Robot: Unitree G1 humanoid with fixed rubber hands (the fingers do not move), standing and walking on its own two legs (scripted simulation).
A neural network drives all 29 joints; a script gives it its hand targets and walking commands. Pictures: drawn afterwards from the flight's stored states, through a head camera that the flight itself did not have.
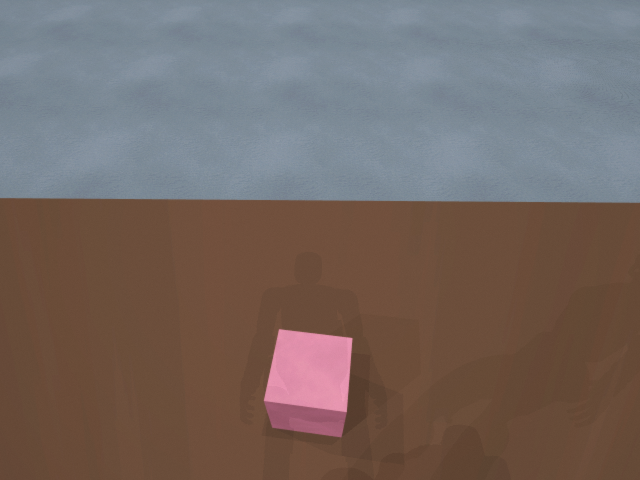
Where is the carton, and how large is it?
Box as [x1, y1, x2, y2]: [264, 329, 351, 436]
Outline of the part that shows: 279,329 264,398 264,402 272,427 341,436 346,413 351,338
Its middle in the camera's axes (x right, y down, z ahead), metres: -0.02 +0.42 +1.12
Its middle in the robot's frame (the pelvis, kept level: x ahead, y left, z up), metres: +0.45 +0.04 -0.65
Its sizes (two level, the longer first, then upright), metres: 0.210 0.200 0.250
